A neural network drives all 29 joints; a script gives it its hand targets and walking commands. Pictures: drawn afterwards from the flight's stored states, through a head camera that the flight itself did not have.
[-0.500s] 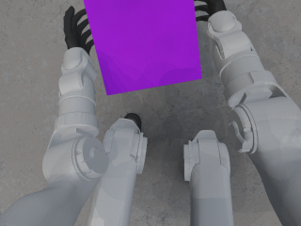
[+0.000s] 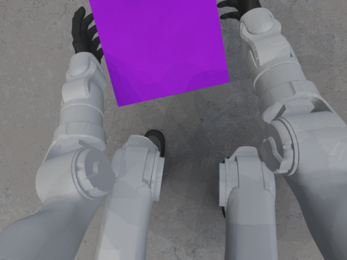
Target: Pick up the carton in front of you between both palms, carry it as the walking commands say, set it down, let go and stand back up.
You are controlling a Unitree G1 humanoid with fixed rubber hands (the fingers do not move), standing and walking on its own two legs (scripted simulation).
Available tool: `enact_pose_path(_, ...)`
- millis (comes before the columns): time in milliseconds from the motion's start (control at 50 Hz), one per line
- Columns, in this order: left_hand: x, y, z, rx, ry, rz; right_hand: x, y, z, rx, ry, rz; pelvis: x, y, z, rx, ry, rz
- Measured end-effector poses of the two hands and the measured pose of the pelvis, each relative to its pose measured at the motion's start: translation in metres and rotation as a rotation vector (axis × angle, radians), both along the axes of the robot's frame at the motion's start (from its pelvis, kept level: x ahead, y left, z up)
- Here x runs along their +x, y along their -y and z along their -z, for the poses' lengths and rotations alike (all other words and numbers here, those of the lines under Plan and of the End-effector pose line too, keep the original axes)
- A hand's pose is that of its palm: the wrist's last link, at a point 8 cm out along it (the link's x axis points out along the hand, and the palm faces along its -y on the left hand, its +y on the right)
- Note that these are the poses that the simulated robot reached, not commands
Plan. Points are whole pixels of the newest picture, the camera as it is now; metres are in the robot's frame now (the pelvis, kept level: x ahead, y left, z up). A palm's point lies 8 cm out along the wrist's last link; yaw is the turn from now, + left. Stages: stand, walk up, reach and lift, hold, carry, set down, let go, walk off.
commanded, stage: set down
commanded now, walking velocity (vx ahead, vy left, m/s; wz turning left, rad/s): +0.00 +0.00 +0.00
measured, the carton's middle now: (169, 48) +0.50 +0.07 -0.27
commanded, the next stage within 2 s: let go in 1.54 s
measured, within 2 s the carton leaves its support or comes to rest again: neither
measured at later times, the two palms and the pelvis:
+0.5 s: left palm (78, 71) +0.44 +0.25 -0.19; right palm (270, 23) +0.53 -0.13 -0.22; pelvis -0.01 +0.01 -0.01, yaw +0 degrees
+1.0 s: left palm (30, 64) +0.44 +0.24 -0.05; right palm out of the picture +0.56 -0.12 -0.05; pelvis -0.01 +0.01 +0.07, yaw -1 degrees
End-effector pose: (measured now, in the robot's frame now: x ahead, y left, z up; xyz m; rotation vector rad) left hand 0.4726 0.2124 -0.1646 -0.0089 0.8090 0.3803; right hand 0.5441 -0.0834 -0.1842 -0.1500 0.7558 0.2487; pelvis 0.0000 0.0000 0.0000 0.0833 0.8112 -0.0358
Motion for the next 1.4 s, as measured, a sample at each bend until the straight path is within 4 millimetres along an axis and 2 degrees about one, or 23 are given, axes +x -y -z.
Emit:
enact_pose_path(160, 0.003, -0.001, 0.005, 0.0, -0.003, 0.004, 0.003, 0.001, 0.006, 0.005, 0.008, -0.006, 0.003, 0.001, 0.004, 0.006, 0.004, 0.003)
enact_pose_path(280, -0.003, -0.001, 0.009, 0.005, 0.005, 0.013, 0.002, 0.003, 0.012, 0.009, 0.034, -0.018, 0.002, 0.001, 0.008, 0.01, 0.023, 0.006)
enact_pose_path(340, -0.015, -0.007, 0.018, 0.018, -0.027, 0.011, -0.005, 0.016, 0.023, -0.022, 0.032, 0.008, -0.001, -0.001, 0.009, 0.01, 0.041, 0.007)
enact_pose_path(420, -0.028, -0.026, 0.022, 0.042, -0.026, -0.025, -0.013, 0.041, 0.036, -0.061, 0.022, 0.043, -0.006, -0.004, 0.009, 0.011, 0.056, 0.007)
enact_pose_path(500, -0.033, -0.038, 0.021, 0.04, 0.001, -0.037, -0.01, 0.048, 0.032, -0.061, 0.051, 0.045, -0.011, -0.006, 0.011, 0.007, 0.069, 0.008)
enact_pose_path(600, -0.027, -0.036, 0.009, 0.016, 0.066, -0.043, 0.005, 0.04, 0.003, -0.045, 0.114, 0.048, -0.017, -0.01, 0.01, -0.001, 0.088, 0.005)
enact_pose_path(700, -0.025, -0.022, -0.019, -0.017, 0.137, -0.048, 0.013, 0.034, -0.039, -0.058, 0.148, 0.054, -0.02, -0.012, -0.001, -0.017, 0.103, -0.005)
enact_pose_path(780, -0.033, -0.017, -0.047, -0.02, 0.141, -0.059, 0.015, 0.035, -0.073, -0.073, 0.125, 0.066, -0.018, -0.013, -0.02, -0.028, 0.095, -0.006)
enact_pose_path(880, -0.036, -0.021, -0.082, -0.007, 0.144, -0.067, 0.017, 0.038, -0.109, -0.075, 0.101, 0.073, -0.015, -0.014, -0.047, -0.035, 0.061, -0.009)
enact_pose_path(1140, -0.033, -0.023, -0.157, 0.012, 0.161, -0.059, 0.019, 0.046, -0.172, -0.069, 0.122, 0.054, 0.002, -0.014, -0.106, -0.034, -0.013, -0.013)
enact_pose_path(1400, -0.038, -0.027, -0.242, 0.013, 0.171, -0.068, 0.02, 0.05, -0.259, -0.068, 0.116, 0.038, 0.016, -0.01, -0.175, -0.034, -0.009, -0.007)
